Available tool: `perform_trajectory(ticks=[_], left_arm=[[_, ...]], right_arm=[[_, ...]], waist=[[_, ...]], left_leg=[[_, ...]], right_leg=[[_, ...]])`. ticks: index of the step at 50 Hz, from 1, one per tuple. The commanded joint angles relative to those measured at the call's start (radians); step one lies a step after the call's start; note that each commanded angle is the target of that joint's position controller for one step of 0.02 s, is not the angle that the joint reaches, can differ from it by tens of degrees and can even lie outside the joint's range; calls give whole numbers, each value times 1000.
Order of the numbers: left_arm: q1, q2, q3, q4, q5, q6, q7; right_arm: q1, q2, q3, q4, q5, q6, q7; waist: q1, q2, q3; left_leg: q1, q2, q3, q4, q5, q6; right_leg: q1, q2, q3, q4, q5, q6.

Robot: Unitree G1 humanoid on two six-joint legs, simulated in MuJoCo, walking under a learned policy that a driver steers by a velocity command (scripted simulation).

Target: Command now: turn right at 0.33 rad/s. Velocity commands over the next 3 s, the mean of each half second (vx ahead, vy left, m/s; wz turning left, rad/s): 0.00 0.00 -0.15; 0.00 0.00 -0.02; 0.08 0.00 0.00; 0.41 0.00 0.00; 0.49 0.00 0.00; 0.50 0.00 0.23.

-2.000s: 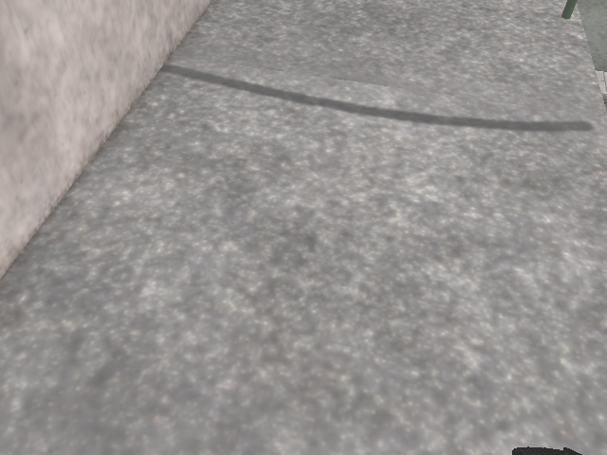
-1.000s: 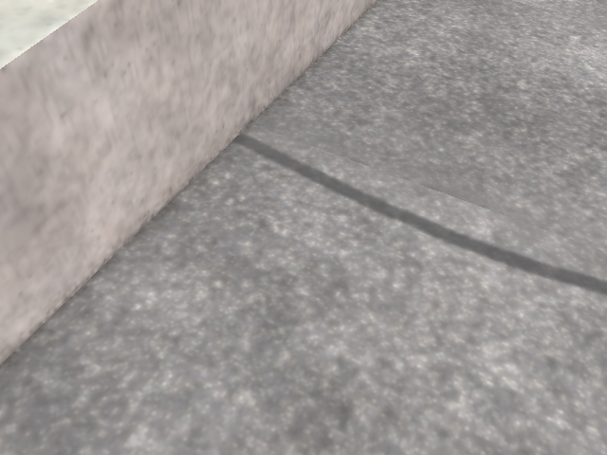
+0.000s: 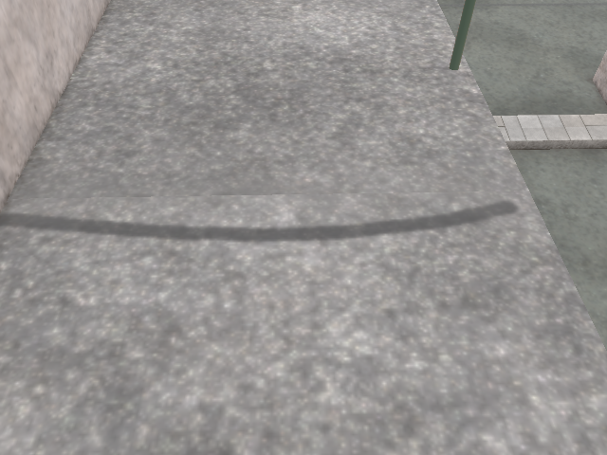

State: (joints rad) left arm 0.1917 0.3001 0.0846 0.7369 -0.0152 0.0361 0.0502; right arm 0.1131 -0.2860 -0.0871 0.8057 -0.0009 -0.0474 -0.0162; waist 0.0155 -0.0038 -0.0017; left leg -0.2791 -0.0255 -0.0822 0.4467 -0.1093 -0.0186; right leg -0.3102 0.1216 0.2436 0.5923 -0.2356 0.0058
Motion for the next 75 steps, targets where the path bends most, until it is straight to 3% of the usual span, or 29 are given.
perform_trajectory(ticks=[1, 2, 3, 4, 5, 9, 10, 12, 15, 16, 17, 18, 19, 20, 21, 22, 23, 26, 33, 64, 65, 67, 69, 71, 72, 73, 75], left_arm=[[81, 91, 21, -89, 22, -31, 0], [75, 150, 34, -83, 19, -32, -2], [51, 179, 45, -62, 11, -24, 0], [49, 157, 46, -41, 9, -11, 5], [49, 130, 39, -39, 15, -2, 8], [16, 38, 5, -54, 14, -8, -2], [-5, 28, -1, -59, 13, -11, -3], [-13, 47, 2, -57, 3, -13, -4], [48, 51, 6, -23, 6, -17, -6], [53, 73, 10, -22, 13, -19, -7], [66, 121, 18, -29, 22, -20, -3], [68, 150, 22, -36, 20, -14, -3], [43, 113, 17, -13, 14, -13, -18], [16, 70, 12, -25, 17, -18, -33], [19, 52, 6, -20, 29, -25, -35], [23, 59, 5, -17, 32, -34, -35], [39, 56, 6, -16, 28, -43, -34], [59, 51, 5, -4, 18, -53, -24], [75, 45, 4, 6, 16, -54, -19], [164, -3, -8, 188, 10, -57, 1], [188, -12, -9, 206, 10, -54, 1], [185, -13, -7, 211, 0, -51, 3], [156, -32, -15, 190, -11, -77, 1], [102, -61, -23, 162, -20, -121, -11], [63, -56, -23, 146, -20, -137, -19], [59, -56, -23, 140, -20, -148, -29], [128, -48, -18, 170, -23, -162, -46]], right_arm=[[91, -187, -30, -51, -54, -2, 5], [57, -178, -30, -57, -41, -5, 9], [10, -131, -19, -69, -28, -4, 11], [-26, -107, -9, -76, -16, 1, 12], [-38, -84, 3, -78, -7, 3, 12], [10, -75, 13, -39, -10, 6, 6], [20, -86, 12, -34, -10, 9, 4], [47, -109, 10, -23, -9, 16, 7], [48, -104, 19, -7, 10, 18, 15], [71, -96, 22, -1, 14, 10, 18], [87, -83, 27, -3, 1, -4, 23], [135, -82, 26, 9, -17, -15, 32], [142, -29, 39, 12, -17, -12, 31], [68, -66, 34, 11, -13, -3, 27], [37, -72, 30, 4, -6, 5, 22], [40, -64, 32, 2, -2, 13, 17], [60, -81, 27, 9, -3, 16, 14], [74, -65, 29, 23, -1, 8, 15], [79, -71, 26, 59, 4, 14, 12], [112, -32, 33, 214, 8, 32, -10], [133, -25, 34, 226, 8, 35, -11], [145, -46, 25, 229, 23, 40, -13], [181, -67, 21, 220, 33, 20, -11], [246, -128, 5, 225, 36, -14, -3], [250, -139, 2, 219, 30, -27, 0], [235, -136, 2, 209, 26, -36, 3], [163, -119, 4, 184, 41, -30, 8]], waist=[[21, 249, -134], [18, 212, -113], [10, 159, -63], [18, 131, -37], [17, 132, -25], [-3, 166, -58], [-18, 175, -66], [-36, 188, -72], [4, 157, -47], [-3, 131, -51], [-21, 50, -89], [-57, -48, -100], [-69, -150, -94], [-28, -100, -19], [-19, -75, 6], [-23, -80, 23], [-17, -61, 21], [-21, -44, 4], [-20, 1, -7], [-19, 8, 42], [-17, 13, 20], [-23, 43, 67], [-42, 100, 165], [-63, 194, 208], [-69, 189, 219], [-60, 182, 206], [-10, 166, 146]], left_leg=[[216, 458, -433, -87, 738, 322], [170, 455, -462, -124, 504, 370], [140, 362, -350, -126, 345, 313], [111, 291, -268, -130, 238, 256], [85, 264, -229, -132, 246, 239], [119, 205, -113, -121, 385, 229], [124, 204, -109, -114, 403, 227], [141, 217, -129, -103, 432, 233], [123, 203, -132, -75, 414, 195], [97, 191, -134, -70, 368, 155], [42, 160, -92, -37, 284, 109], [-10, 89, -28, -13, 78, 72], [75, 57, 22, -45, -39, 39], [81, 48, 35, -17, -32, 17], [71, 49, 37, -3, 4, 23], [74, 57, 32, 2, 64, 33], [68, 60, 30, 14, 89, 39], [68, 60, 29, 26, 154, 43], [95, 61, 28, 40, 201, 36], [95, 53, 32, -1, 169, 45], [100, 43, 41, -6, 46, 48], [45, 35, 22, -24, -369, 89], [-3, 115, -119, -117, -661, 157], [48, 282, -390, -236, -687, 263], [46, 335, -474, -261, -612, 301], [59, 351, -481, -253, -527, 306], [29, 296, -337, -216, -391, 243]], right_leg=[[-213, 34, -26, 391, -501, 12], [-241, -28, -26, 519, -453, 36], [-252, -52, -27, 563, -366, 45], [-243, -57, -34, 561, -306, 53], [-222, -59, -34, 551, -258, 64], [-101, -118, -146, 295, -162, 84], [-57, -129, -167, 216, -158, 85], [3, -124, -194, 101, -137, 84], [130, -119, -208, -215, 122, 47], [194, -147, -168, -251, 230, 23], [290, -224, -108, -191, 465, -5], [330, -277, -79, -131, 587, -54], [185, -267, -87, -143, 305, -88], [111, -214, -97, -173, 142, -73], [87, -199, -110, -180, 123, -53], [72, -184, -121, -168, 152, -40], [78, -177, -128, -164, 194, -34], [107, -173, -141, -126, 284, -29], [109, -162, -153, -101, 321, -33], [100, -139, -201, -124, 233, -1], [112, -126, -217, -121, 124, -2], [48, -83, -258, -67, -215, -25], [-79, -82, -257, 5, -355, -57], [-200, -91, -276, 171, -255, -63], [-231, -120, -242, 216, -260, -73], [-237, -142, -221, 210, -280, -85], [-69, -150, -243, 10, -194, -107]])
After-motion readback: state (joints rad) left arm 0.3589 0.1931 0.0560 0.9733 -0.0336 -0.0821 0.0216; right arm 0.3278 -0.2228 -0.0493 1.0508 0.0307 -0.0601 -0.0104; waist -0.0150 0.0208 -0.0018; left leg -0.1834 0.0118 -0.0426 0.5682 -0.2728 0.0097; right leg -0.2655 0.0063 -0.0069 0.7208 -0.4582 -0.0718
